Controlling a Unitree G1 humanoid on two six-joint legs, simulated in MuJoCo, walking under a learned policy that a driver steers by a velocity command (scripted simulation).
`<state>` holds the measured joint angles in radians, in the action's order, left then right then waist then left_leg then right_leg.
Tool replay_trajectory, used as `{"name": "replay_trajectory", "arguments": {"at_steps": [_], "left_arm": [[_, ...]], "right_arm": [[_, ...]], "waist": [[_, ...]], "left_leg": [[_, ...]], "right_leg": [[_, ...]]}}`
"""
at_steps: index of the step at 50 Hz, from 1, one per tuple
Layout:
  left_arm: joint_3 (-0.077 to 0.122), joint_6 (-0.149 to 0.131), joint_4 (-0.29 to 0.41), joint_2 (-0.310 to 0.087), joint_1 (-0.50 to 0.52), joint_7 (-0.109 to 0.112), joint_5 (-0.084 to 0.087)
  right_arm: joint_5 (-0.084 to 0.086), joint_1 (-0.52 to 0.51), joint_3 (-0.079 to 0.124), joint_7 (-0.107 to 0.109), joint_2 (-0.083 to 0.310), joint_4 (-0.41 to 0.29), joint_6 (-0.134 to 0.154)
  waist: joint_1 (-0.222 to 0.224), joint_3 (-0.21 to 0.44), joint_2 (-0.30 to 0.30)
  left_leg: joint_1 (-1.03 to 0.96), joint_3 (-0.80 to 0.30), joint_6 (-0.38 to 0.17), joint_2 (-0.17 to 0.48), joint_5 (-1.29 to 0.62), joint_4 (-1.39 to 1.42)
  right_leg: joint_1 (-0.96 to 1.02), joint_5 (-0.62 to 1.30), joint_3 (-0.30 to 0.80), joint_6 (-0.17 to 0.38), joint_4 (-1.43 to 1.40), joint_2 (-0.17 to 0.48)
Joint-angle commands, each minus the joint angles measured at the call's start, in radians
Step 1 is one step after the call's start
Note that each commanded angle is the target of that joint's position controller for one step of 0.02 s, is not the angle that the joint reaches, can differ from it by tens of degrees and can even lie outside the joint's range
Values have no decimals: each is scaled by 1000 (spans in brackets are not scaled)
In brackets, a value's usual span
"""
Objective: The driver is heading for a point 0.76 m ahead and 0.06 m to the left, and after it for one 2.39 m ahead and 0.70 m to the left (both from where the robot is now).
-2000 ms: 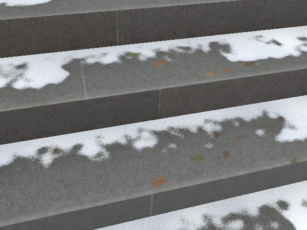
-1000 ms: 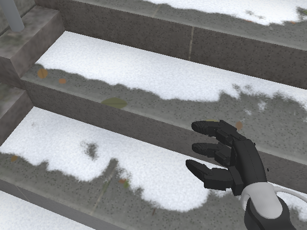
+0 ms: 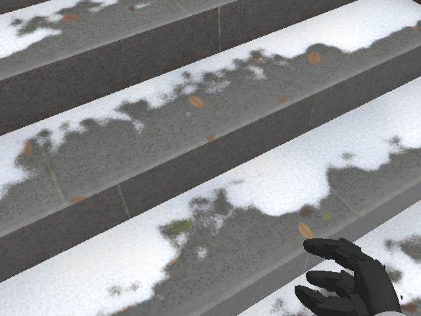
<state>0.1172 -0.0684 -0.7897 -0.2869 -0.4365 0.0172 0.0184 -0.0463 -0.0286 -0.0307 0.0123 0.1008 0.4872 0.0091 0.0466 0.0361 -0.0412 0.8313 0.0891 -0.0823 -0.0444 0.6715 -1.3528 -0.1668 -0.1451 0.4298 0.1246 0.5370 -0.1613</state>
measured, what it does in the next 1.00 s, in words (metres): climbs: right foot, then left foot 0.16 m higher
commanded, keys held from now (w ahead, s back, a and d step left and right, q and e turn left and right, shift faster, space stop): w+shift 0.58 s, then w+q+shift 0.42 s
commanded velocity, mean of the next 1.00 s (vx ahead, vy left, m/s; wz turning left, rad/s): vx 0.93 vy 0.00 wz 0.10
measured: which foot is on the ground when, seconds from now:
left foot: down 0.00-0.42, up 0.44-0.76, down 0.78-1.00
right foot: up 0.00-0.42, down 0.44-0.78, up 0.80-1.00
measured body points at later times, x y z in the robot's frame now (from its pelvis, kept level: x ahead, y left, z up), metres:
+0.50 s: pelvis +0.34 -0.04 +0.12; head +0.36 -0.04 +0.57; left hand +0.54 +0.18 +0.03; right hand +0.34 -0.31 +0.00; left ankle +0.18 +0.12 -0.40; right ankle +0.35 -0.11 -0.60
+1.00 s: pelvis +0.78 -0.05 +0.28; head +0.78 -0.05 +0.73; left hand +1.04 +0.14 +0.29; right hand +0.76 -0.32 +0.14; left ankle +0.66 -0.01 -0.44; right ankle +0.83 -0.18 -0.17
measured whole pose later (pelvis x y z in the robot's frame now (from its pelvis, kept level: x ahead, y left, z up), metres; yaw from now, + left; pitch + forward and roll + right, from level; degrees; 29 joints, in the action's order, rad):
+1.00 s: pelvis +0.78 -0.05 +0.28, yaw +9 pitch +4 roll +0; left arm -0.05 -0.10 -0.42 -0.08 0.04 0.00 -0.09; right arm -0.02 0.52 0.05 0.01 0.25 0.96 0.07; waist -0.02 0.09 0.01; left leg 0.18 -0.14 -0.16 -0.20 0.40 -0.57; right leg -1.16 -0.47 0.06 0.07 2.05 0.02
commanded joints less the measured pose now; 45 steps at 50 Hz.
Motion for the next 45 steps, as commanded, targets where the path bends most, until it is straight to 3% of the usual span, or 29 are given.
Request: {"name": "replay_trajectory", "arguments": {"at_steps": [1,2,3,5,7,9,12,15,18,20,21,22,23,24,26,29,31,33,34,35,36,37,38,39,40,41,42,43,45], "left_arm": [[-14,-69,215,10,258,-37,-73],[-40,-64,250,55,315,-32,-110],[-57,-54,265,67,323,-32,-102],[-85,-16,271,115,298,-33,-72],[-107,13,291,132,348,-33,-49],[-106,23,333,86,429,-31,-57],[-86,24,323,-27,447,-83,-20],[-102,12,287,78,495,-98,-24],[-66,11,258,33,363,-71,-52],[-23,6,155,-42,70,-56,-62],[2,4,96,-77,-40,-53,-74],[5,0,87,-98,-11,-63,-86],[-20,-5,113,-108,28,-68,-106],[8,15,92,-145,19,-39,-108],[-40,6,7,-11,-22,-29,-94],[-90,-41,-151,88,-101,-32,-55],[-105,-61,-125,57,108,-48,-50],[-122,-83,-135,38,89,-28,-20],[-122,-85,-140,20,107,-22,2],[-98,-105,-104,-82,130,-15,34],[-66,-119,-86,-198,142,9,79],[-29,-134,-68,-308,119,15,74],[-16,-120,-51,-283,133,11,52],[-5,-93,-4,-255,150,7,42],[-41,-79,51,-49,191,-22,-47],[-72,-84,170,77,70,-61,-82],[-77,-87,222,55,144,-71,-106],[-99,-91,269,99,228,-69,-112],[-150,-74,364,199,393,-39,-131]], "right_arm": [[-7,343,132,34,294,49,25],[28,218,105,24,209,77,38],[28,219,89,24,149,129,53],[-5,280,63,19,52,263,79],[-3,293,58,6,41,338,114],[27,305,80,0,114,364,124],[46,298,96,22,221,313,138],[21,408,114,17,263,344,143],[13,472,117,21,301,356,122],[58,398,137,17,329,306,103],[76,328,140,17,316,260,100],[49,232,109,11,158,201,107],[71,320,61,17,-11,123,120],[75,302,81,6,122,110,123],[29,151,51,12,50,50,117],[17,-40,-22,11,-92,-73,66],[58,-63,-26,19,-19,-89,37],[79,-61,-20,15,28,-73,7],[60,47,-23,14,35,-41,6],[37,145,-9,20,85,4,10],[60,232,7,25,122,65,6],[71,300,25,34,150,71,-2],[61,388,45,37,193,84,3],[71,454,76,23,239,111,22],[51,431,103,5,288,190,36],[41,233,112,10,313,158,14],[53,255,111,10,275,160,18],[43,308,93,8,213,226,29],[33,397,96,2,174,337,66]], "waist": [[-248,180,407],[-164,-25,219],[-106,-114,68],[-8,-141,-10],[18,-183,31],[22,-203,35],[-3,-148,31],[-76,-65,-17],[9,103,243],[146,218,255],[195,206,191],[151,113,0],[12,135,-96],[54,321,-55],[16,133,-5],[-84,-147,-31],[-205,-248,38],[-188,-251,49],[-231,-134,37],[-265,17,55],[-302,206,7],[-328,244,-100],[-359,278,-185],[-395,240,-141],[-280,88,146],[-61,147,379],[-86,141,192],[-67,0,109],[-43,-146,17]], "left_leg": [[-746,-1417,-271,354,812,1101],[-551,-1309,-277,350,746,1055],[-443,-1087,-255,341,572,977],[-353,-727,-151,282,256,929],[-358,-514,-91,243,73,981],[-338,-349,-54,198,-21,1105],[-372,-209,-108,199,-323,1358],[-697,-95,-97,203,-839,1335],[-952,-33,-65,227,-1823,939],[-816,-15,-35,202,-1698,533],[-544,-19,-33,120,-1229,193],[-173,-60,-32,-13,-332,-220],[76,-222,-59,-7,-225,-538],[214,-183,-38,-19,-327,-719],[484,-143,-44,8,-227,-1022],[713,-241,-114,16,-96,-1320],[432,-170,-84,20,-225,-826],[109,12,-38,-1,-355,-534],[-137,84,-48,0,-397,-408],[-388,119,-62,-27,-400,-255],[-580,125,-59,-84,-444,-178],[-539,139,-62,-75,-331,-43],[-534,140,-75,-111,-203,86],[-598,-35,-136,-139,-183,423],[-637,-364,-210,-85,-368,629],[-746,-901,-345,100,-658,883],[-747,-1045,-363,138,-281,1013],[-687,-1020,-345,135,-183,1056],[-591,-746,-278,91,-430,981]], "right_leg": [[-817,-101,-147,8,1094,-13],[-903,-71,-166,15,1279,17],[-910,-89,-187,12,1327,43],[-915,-171,-170,10,1418,63],[-980,-174,-163,-3,1338,81],[-902,-139,-211,-19,1054,126],[-562,87,-393,-49,547,218],[-420,84,-542,7,291,167],[-233,-58,-603,32,178,56],[170,159,-590,32,-135,68],[388,176,-513,38,-183,160],[453,299,-342,13,-91,289],[507,960,-147,11,130,444],[605,458,-13,178,-56,538],[394,-200,3,182,-229,491],[-9,-266,-130,82,-361,507],[-413,-217,-404,-35,-532,394],[-576,366,-564,-56,-614,311],[-528,734,-667,-62,-583,259],[-440,1152,-686,-38,-496,268],[-294,1575,-658,-8,-374,313],[-81,1871,-631,-12,-161,382],[70,2057,-587,-4,85,439],[55,1798,-572,-15,483,363],[-284,280,-480,-45,1001,143],[-618,-12,-361,-98,1386,33],[-769,-49,-341,-88,1604,48],[-905,-84,-332,-74,1671,63],[-1099,-191,-354,-43,1784,109]]}}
